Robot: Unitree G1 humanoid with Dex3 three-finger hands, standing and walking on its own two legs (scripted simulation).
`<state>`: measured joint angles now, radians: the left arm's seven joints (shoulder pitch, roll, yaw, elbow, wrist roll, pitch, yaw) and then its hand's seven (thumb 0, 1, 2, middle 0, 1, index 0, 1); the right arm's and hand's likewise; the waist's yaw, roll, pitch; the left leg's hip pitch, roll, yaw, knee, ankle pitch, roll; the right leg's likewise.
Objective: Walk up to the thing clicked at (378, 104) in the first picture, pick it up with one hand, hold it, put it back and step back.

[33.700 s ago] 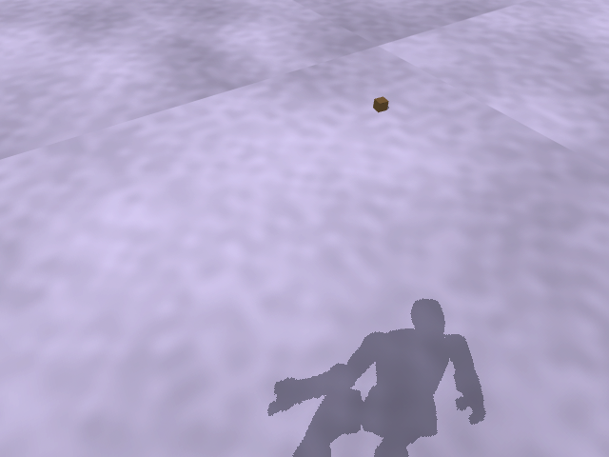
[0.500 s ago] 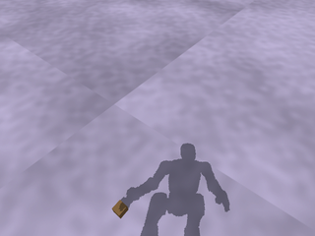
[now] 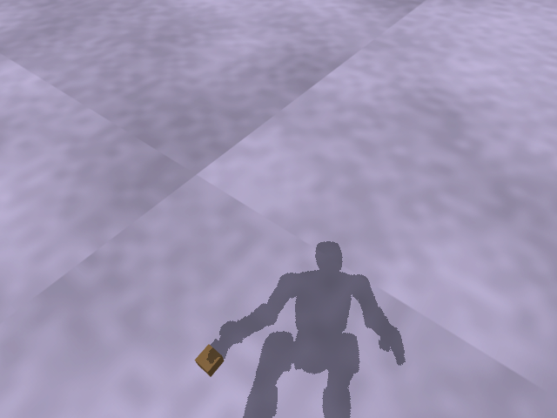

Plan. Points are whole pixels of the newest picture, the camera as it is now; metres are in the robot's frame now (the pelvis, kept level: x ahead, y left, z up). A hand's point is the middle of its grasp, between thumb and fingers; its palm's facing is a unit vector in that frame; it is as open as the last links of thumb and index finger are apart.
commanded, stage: step back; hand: left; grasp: from above
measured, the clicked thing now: (209, 360) +0.41 +0.26 -0.75
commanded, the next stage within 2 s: none
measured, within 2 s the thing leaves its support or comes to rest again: neither
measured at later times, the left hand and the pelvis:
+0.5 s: hand out of the picture +0.04 +0.30 -0.18, palm faces -0.08 -0.93 -0.37, open 7.4 cm; pelvis -0.09 +0.04 -0.01, yaw -3 degrees
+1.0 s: hand out of the picture -0.08 +0.28 -0.15, palm faces -0.01 -0.91 -0.42, open 7.4 cm; pelvis -0.22 +0.01 -0.02, yaw -1 degrees
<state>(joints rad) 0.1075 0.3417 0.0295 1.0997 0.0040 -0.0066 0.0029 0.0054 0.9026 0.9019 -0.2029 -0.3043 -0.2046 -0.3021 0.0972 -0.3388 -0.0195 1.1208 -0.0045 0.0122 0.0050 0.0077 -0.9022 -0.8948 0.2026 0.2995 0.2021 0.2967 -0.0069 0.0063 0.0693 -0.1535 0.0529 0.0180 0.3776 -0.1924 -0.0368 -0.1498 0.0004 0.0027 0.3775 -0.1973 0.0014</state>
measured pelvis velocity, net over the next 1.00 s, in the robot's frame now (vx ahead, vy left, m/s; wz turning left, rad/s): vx -0.22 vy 0.01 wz -0.01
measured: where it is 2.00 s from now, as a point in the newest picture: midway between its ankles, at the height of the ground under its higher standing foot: outside the picture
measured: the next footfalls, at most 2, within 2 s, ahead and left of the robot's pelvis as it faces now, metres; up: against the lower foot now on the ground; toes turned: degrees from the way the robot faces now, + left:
right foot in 0.64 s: -0.12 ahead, -0.10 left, +0.00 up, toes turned -2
left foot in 1.06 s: -0.22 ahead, +0.13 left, +0.00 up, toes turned -3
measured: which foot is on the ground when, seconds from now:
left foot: down 0.00-0.68, up 0.70-1.00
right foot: down 0.00-0.24, up 0.26-0.62, down 0.64-1.00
